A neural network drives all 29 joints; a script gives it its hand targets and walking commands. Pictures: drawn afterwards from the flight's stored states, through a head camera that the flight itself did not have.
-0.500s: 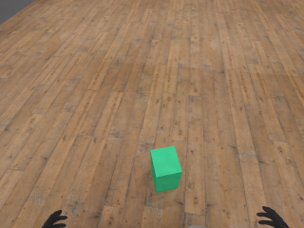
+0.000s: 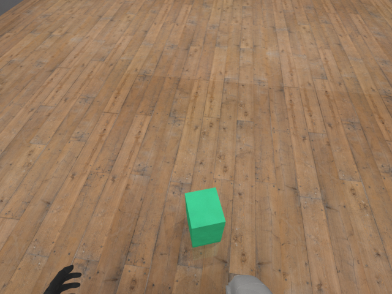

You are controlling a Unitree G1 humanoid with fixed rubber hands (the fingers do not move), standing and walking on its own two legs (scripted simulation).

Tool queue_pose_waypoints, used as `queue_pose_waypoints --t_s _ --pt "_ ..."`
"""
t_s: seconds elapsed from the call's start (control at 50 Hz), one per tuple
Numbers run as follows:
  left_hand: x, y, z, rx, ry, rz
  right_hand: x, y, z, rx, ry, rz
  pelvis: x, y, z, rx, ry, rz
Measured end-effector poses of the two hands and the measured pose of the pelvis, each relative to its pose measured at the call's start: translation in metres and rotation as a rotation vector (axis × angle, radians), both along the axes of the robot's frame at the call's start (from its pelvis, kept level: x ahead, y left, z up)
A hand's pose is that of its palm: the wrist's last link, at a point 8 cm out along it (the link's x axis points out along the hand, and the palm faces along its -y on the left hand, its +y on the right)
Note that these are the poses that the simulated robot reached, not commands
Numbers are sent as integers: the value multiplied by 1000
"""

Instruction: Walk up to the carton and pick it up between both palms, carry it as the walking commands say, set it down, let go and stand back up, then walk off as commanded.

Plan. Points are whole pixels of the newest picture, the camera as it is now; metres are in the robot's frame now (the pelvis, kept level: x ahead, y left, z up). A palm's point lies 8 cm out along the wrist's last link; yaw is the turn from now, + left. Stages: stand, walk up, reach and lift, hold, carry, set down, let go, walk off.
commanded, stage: walk up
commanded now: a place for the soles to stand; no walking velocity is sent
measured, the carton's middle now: (203, 218) +0.49 -0.03 -0.63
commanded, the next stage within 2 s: none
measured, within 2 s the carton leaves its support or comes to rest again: neither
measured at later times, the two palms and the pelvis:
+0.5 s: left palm out of the picture +0.13 +0.22 -0.12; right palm (359, 227) +0.24 -0.36 -0.08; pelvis +0.07 -0.08 +0.00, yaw +7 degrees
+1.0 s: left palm out of the picture +0.11 +0.22 -0.10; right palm (366, 248) +0.20 -0.37 -0.10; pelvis +0.07 -0.09 +0.01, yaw +10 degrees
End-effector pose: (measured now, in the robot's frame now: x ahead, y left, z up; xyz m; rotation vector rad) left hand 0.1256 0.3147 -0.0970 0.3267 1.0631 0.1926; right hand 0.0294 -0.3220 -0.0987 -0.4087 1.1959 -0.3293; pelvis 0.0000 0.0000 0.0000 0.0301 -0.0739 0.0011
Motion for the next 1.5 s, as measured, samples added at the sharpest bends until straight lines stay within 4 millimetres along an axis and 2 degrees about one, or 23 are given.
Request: queue_pose_waypoints --t_s 0.08,0.12,0.16,0.22,0.28,0.38,0.48,0.56,0.64,0.7,0.76,0.9,1.02,1.14,1.3,1.5 --pt "35 -28 2 1 -62 -52 -20 -42 -3 -42 65 -29 14 -26 -10 5 -7 4" --pt "47 -41 0 13 -90 -70 -19 -61 -8 -49 91 -29 20 -39 -18 -17 -13 19" --pt "50 -52 -3 11 -110 -59 -8 -73 -9 -55 91 -23 23 -49 -21 -29 -15 30" --pt "46 -66 -7 -2 -111 -24 26 -80 -6 -51 47 31 30 -58 -21 -49 -23 44" --pt "36 -77 -14 -16 -95 8 68 -77 -2 -35 -8 106 38 -65 -20 -65 -21 70" --pt "23 -89 -28 -57 -56 63 132 -64 3 0 -95 208 50 -74 -19 -37 -22 101" --pt "4 -99 -23 -75 15 117 196 -44 18 72 -194 280 65 -83 -4 -47 -11 116" --pt "-2 -98 -12 -55 32 148 234 -35 27 101 -234 320 72 -88 6 -43 7 133" --pt "-6 -92 -1 -25 38 183 252 -35 28 106 -238 327 76 -91 11 -43 17 145" --pt "-9 -88 3 -9 45 207 253 -37 24 109 -213 317 76 -92 12 -43 20 152" --pt "-13 -87 4 -3 57 226 244 -39 17 113 -172 299 76 -93 13 -42 20 157" --pt "-20 -93 -1 -20 86 249 201 -45 1 119 -55 240 74 -94 13 -40 14 167" --pt "-19 -99 -8 -44 90 247 163 -50 -5 113 17 188 71 -92 13 -39 6 172" --pt "-11 -99 -10 -57 64 236 141 -54 -4 101 42 161 67 -90 12 -39 0 177" --pt "-5 -93 -10 -57 21 233 140 -56 2 76 18 183 66 -89 10 -42 -1 189" --pt "-16 -87 -11 -51 17 254 169 -53 7 63 -33 242 69 -88 7 -48 -1 209"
